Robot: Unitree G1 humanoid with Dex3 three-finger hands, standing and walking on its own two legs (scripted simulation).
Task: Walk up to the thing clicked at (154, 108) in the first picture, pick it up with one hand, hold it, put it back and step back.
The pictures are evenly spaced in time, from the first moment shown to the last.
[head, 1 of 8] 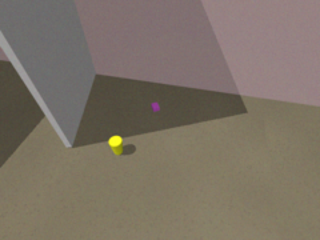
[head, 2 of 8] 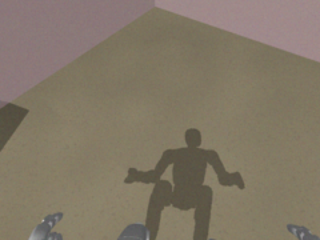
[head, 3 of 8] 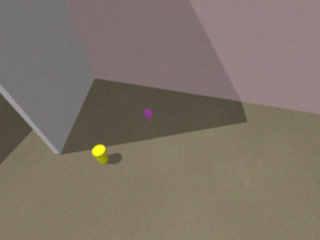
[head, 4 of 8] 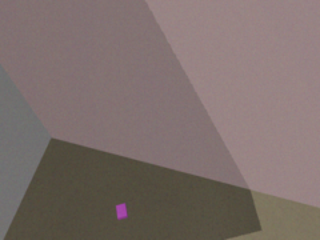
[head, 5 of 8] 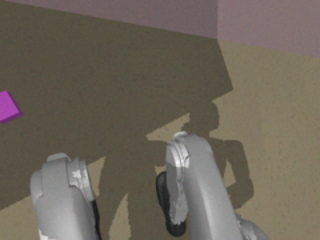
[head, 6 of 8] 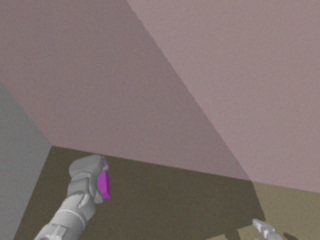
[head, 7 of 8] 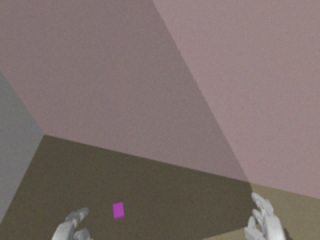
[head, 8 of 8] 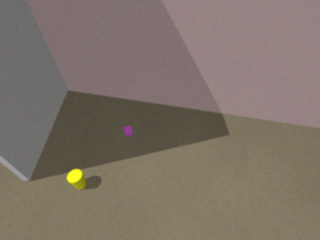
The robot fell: no
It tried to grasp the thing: yes
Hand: left
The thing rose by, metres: 0.69
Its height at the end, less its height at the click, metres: +0.00
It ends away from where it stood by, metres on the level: 0.02
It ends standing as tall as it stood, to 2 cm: yes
